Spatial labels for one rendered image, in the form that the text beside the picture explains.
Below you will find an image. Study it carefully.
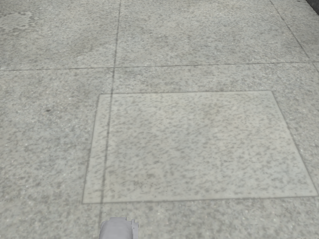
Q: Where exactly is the robot left thigh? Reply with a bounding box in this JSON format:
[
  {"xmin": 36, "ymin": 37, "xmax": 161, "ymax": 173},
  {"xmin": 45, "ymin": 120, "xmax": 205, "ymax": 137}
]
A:
[{"xmin": 99, "ymin": 217, "xmax": 139, "ymax": 239}]

